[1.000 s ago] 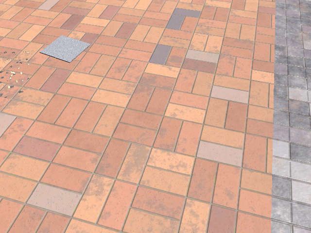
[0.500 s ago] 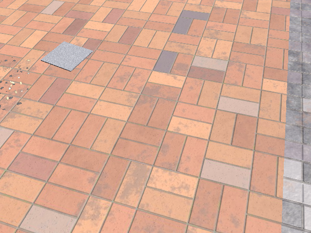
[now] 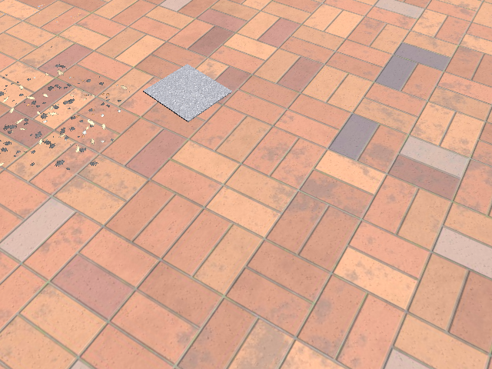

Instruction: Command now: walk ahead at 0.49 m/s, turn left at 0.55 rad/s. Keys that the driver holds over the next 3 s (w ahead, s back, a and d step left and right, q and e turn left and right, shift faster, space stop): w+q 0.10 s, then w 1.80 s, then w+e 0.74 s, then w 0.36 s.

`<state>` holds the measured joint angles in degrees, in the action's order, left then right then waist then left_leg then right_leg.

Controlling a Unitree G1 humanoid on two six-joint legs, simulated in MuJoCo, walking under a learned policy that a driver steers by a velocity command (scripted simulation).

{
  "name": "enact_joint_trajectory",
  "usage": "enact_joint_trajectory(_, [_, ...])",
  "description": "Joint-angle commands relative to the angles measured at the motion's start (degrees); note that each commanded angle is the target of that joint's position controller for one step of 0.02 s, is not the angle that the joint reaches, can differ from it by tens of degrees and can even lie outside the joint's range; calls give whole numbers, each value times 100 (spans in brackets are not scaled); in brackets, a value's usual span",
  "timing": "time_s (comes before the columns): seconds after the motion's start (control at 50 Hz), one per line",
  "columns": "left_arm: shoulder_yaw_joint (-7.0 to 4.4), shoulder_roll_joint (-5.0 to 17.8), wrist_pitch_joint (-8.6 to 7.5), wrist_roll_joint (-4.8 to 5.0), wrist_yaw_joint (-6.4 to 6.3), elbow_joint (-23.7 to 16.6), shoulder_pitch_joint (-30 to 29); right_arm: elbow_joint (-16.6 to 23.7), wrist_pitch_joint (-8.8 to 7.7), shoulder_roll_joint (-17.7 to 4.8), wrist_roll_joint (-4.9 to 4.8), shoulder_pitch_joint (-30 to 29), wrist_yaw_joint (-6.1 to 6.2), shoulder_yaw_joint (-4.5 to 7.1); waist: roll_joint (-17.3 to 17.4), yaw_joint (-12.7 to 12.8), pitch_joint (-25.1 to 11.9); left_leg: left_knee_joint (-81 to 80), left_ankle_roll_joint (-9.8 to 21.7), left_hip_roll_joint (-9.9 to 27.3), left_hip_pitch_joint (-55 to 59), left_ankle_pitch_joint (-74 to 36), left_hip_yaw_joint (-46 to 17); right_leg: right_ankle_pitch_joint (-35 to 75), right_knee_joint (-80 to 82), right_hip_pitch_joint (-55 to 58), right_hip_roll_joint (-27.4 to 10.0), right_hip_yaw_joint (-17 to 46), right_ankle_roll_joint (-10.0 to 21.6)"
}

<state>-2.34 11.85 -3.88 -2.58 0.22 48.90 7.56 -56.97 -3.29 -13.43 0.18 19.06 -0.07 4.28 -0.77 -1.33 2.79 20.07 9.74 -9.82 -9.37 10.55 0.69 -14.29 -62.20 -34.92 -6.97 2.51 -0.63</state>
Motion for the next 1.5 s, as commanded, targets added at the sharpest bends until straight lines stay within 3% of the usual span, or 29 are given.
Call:
enact_joint_trajectory(0.02, [-91,444,134,-9,35,-344,-8,341,-110,-725,-32,269,10,123,191,57,100,-963,506,1521,-181,-1761,-1562,694,691,-275,40,-283,-204])
enact_joint_trajectory(0.2, [55,409,62,65,166,-1031,-1584,334,-63,-658,66,1197,107,64,520,-566,64,-512,201,1602,1390,-2975,-1668,1445,2611,-547,493,-499,4])
enact_joint_trajectory(0.26, [5,612,-24,99,133,-967,-1031,399,-129,-846,90,898,158,72,632,-167,-70,-110,7,1759,1399,-4107,-1603,1100,3247,668,725,-488,342])
enact_joint_trajectory(0.3, [-135,921,-106,130,8,-546,395,414,-182,-1006,106,681,110,97,536,512,-757,1363,-172,1545,1289,-4990,-1340,1009,3661,2326,927,-557,607])
enact_joint_trajectory(0.32, [-214,1169,-157,22,-81,-384,1289,514,-215,-834,68,663,68,50,312,869,-1371,2649,-221,1332,417,-3622,-1241,694,3592,3742,169,169,828])
enact_joint_trajectory(0.34, [-402,1834,-127,-121,-88,-308,1880,543,-191,-197,-219,1571,30,-68,-1191,638,-2397,4973,-546,392,-1408,-53,-668,551,3653,5614,-1610,2892,1756])
enact_joint_trajectory(0.36, [-368,1455,-28,32,-2,-225,1649,457,-169,-647,-57,1508,67,-8,-830,536,-2229,5598,-484,327,-2174,1790,-773,27,4425,5281,-1732,4078,1853])
enact_joint_trajectory(0.38, [-272,1060,-18,122,18,-327,1002,566,-140,-725,58,892,59,20,-311,339,-1060,5630,-474,670,-2459,1259,-812,-457,4612,4221,-1471,3231,1703])
enact_joint_trajectory(0.4, [-189,730,-45,114,43,-357,639,681,-151,-641,102,458,19,-15,63,283,-555,5292,-470,877,-2430,884,-778,-139,4791,3496,-1200,2500,1547])
enact_joint_trajectory(0.42, [-146,620,-78,94,35,-287,612,742,-122,-567,125,273,-23,-19,-35,198,-281,5036,-466,1019,-2350,782,-719,390,4924,3080,-934,1935,1408])
enact_joint_trajectory(0.5, [-116,601,-241,189,55,73,1030,773,52,-327,235,310,-157,-74,-363,-65,-208,4430,-608,1220,-2130,585,-423,1517,5249,2602,-535,966,1288])
enact_joint_trajectory(0.62, [-123,687,-241,229,73,329,1564,1301,50,-177,196,-1266,-241,-215,-338,202,116,2669,-849,1474,-2629,-661,112,2104,5566,2717,-197,184,1182])
enact_joint_trajectory(0.76, [-150,890,-181,168,-7,567,2041,1588,-1,-287,143,-2122,-190,-242,-384,388,156,1293,-631,1218,-2181,-582,296,2984,5112,3653,-567,137,1060])
enact_joint_trajectory(0.82, [-163,975,-107,171,-48,608,1885,1223,-95,-458,206,-1002,-97,-125,-293,-167,-416,599,-327,807,-633,-254,457,4530,3610,3782,-429,-124,859])
enact_joint_trajectory(0.84, [-123,871,-96,195,-52,559,1879,929,-162,-698,297,-68,-36,-29,-102,-501,-992,556,-129,1108,731,-295,131,3880,2474,3103,-191,-311,747])
enact_joint_trajectory(0.86, [-5,459,-104,305,-30,282,2007,847,-195,-1252,436,794,38,103,779,-676,-1819,417,304,2734,2335,226,-1831,1507,548,1580,299,-653,554])
enact_joint_trajectory(0.88, [-53,469,-87,353,-24,324,2413,754,-96,-1463,237,816,2,193,1612,-453,-2219,-338,883,3525,2835,294,-3959,-1593,-874,255,1095,-439,478])
enact_joint_trajectory(0.9, [-157,867,-42,201,-47,317,1944,839,-46,-1097,94,259,-29,121,700,-292,-1322,-391,715,3198,2159,543,-3252,-1243,-1132,-239,665,-12,547])
enact_joint_trajectory(0.92, [-131,726,-75,185,1,214,1531,897,-76,-743,77,-184,-52,21,457,-181,-670,-573,591,2933,1354,297,-2513,-784,-931,-256,473,15,553])
enact_joint_trajectory(0.96, [-118,568,0,106,55,225,1420,812,-152,-419,76,-438,-45,-72,446,154,-185,-944,224,2407,365,-372,-1589,-383,-270,228,172,-25,479])
enact_joint_trajectory(1.04, [-112,433,187,31,174,235,1305,546,-300,-522,15,-66,-26,-51,405,325,-130,-1268,236,2162,172,-1153,-956,80,95,252,104,-217,289])
enact_joint_trajectory(1.28, [10,383,141,108,167,-509,-982,-31,-243,-574,86,1078,44,-94,440,-193,332,-1150,140,2144,1368,-2516,-324,1272,2623,-267,310,-678,322])
enact_joint_trajectory(1.34, [-27,469,76,112,131,-519,-810,-97,-221,-671,119,947,98,-75,487,10,248,-617,47,2267,1683,-3741,-231,693,2994,275,537,-768,585])
enact_joint_trajectory(1.38, [-131,626,6,91,45,-152,321,-113,-189,-762,120,765,103,-54,473,518,-349,727,-113,2110,1608,-4948,-44,526,3398,1698,919,-928,815])
enact_joint_trajectory(1.4, [-226,836,-55,3,-14,172,1329,-67,-182,-697,78,704,97,-84,311,904,-917,1934,-220,1882,860,-4176,121,730,3545,3141,658,-642,1003])
enact_joint_trajectory(1.42, [-383,1432,-83,-139,-75,295,2158,157,-192,-288,-98,940,53,-193,-590,990,-1709,3948,-447,1288,-871,-1751,461,133,3701,4847,-913,1404,1477])
enact_joint_trajectory(1.44, [-436,1569,-1,13,-5,328,2081,102,-194,-324,-114,1277,31,-128,-1264,747,-2146,5423,-498,433,-2102,1904,23,270,4515,5344,-1772,3666,1997])
enact_joint_trajectory(1.46, [-384,1323,40,176,28,229,1402,166,-159,-606,20,820,45,-45,-485,510,-1301,5681,-421,885,-2543,1512,-461,-82,4605,4602,-1517,2980,1837])
enact_joint_trajectory(1.5, [-199,649,-14,171,49,173,718,288,-180,-366,51,267,-10,-82,-46,229,-218,5019,-418,1324,-2423,792,-369,207,5067,3138,-1011,1680,1476])
